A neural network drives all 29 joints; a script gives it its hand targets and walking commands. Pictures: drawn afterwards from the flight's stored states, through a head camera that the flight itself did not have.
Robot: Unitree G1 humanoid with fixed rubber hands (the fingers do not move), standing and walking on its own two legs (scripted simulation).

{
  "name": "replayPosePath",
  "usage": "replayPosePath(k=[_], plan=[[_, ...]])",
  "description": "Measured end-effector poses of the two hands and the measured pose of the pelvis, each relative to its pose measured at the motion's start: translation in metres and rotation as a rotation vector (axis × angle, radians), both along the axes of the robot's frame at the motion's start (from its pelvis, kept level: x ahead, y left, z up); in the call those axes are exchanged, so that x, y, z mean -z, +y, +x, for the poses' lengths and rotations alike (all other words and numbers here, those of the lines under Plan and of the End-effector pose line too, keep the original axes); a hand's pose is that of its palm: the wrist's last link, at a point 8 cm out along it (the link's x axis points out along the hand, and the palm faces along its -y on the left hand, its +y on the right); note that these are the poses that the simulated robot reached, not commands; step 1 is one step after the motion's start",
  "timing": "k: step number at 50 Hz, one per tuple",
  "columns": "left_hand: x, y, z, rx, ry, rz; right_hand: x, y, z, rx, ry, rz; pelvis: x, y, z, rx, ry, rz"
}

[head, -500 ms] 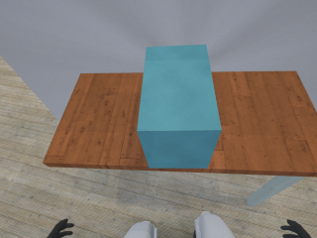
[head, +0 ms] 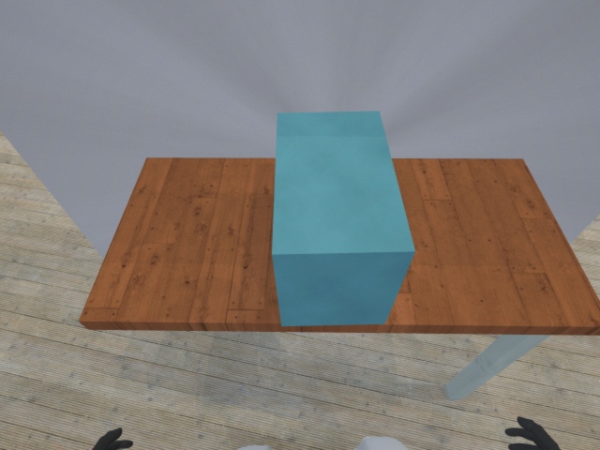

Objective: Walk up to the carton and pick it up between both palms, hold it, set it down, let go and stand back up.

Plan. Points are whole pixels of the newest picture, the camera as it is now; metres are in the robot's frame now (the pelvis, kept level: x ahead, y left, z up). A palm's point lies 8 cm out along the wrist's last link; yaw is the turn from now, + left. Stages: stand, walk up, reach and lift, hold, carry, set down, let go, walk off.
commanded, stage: walk up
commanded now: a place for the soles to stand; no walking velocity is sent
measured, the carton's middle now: (330, 217) +0.46 -0.02 +0.00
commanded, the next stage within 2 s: reach and lift in 1.32 s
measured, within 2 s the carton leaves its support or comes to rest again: neither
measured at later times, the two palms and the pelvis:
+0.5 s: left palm out of the picture +0.06 +0.27 -0.09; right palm out of the picture +0.07 -0.31 -0.09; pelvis -0.03 -0.01 +0.03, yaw +1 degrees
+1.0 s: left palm out of the picture +0.05 +0.29 -0.09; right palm out of the picture +0.08 -0.30 -0.08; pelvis -0.02 -0.01 +0.03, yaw +0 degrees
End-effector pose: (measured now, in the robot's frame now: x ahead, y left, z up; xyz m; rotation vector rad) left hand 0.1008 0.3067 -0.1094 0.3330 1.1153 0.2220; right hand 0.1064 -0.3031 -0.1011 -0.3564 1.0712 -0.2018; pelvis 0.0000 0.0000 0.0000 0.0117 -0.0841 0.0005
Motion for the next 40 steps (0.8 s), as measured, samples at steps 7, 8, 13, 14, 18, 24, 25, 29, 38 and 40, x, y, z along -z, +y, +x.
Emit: replayPosePath(k=[7, 8, 13, 14, 18, 24, 25, 29, 38, 40], plan=[[-0.007, -0.011, -0.01, 0.011, 0.003, -0.011, -0.003, -0.002, -0.012, 0.021, 0.013, 0.023, -0.007, -0.009, -0.01, -0.003, -0.005, -0.01], [-0.008, -0.012, -0.012, 0.015, 0.013, -0.013, -0.004, -0.003, -0.013, 0.023, 0.014, 0.026, -0.009, -0.009, -0.012, -0.003, -0.003, -0.005], [-0.015, -0.022, -0.02, 0.015, 0.035, -0.033, -0.007, -0.005, -0.027, 0.028, 0.045, 0.038, -0.019, -0.009, -0.02, 0.001, 0.003, -0.003], [-0.017, -0.024, -0.021, 0.012, 0.037, -0.038, -0.008, -0.006, -0.029, 0.03, 0.051, 0.039, -0.021, -0.009, -0.021, 0.0, 0.005, -0.003], [-0.019, -0.029, -0.027, -0.001, 0.049, -0.053, -0.011, -0.007, -0.036, 0.03, 0.077, 0.041, -0.026, -0.011, -0.024, -0.006, 0.011, 0.0], [-0.02, -0.033, -0.038, -0.014, 0.07, -0.065, -0.015, -0.007, -0.041, 0.029, 0.094, 0.042, -0.031, -0.012, -0.026, -0.008, 0.016, -0.007], [-0.021, -0.033, -0.04, -0.016, 0.072, -0.066, -0.015, -0.006, -0.041, 0.029, 0.096, 0.044, -0.032, -0.012, -0.026, -0.008, 0.018, -0.008], [-0.022, -0.031, -0.043, -0.03, 0.079, -0.068, -0.015, -0.002, -0.044, 0.028, 0.11, 0.049, -0.033, -0.011, -0.027, -0.01, 0.018, -0.007], [-0.02, -0.024, -0.056, -0.059, 0.109, -0.063, -0.014, 0.001, -0.048, 0.036, 0.134, 0.05, -0.034, -0.009, -0.025, -0.008, 0.023, -0.007], [-0.02, -0.023, -0.057, -0.062, 0.116, -0.063, -0.015, 0.002, -0.047, 0.033, 0.137, 0.047, -0.035, -0.008, -0.024, -0.008, 0.025, -0.004]])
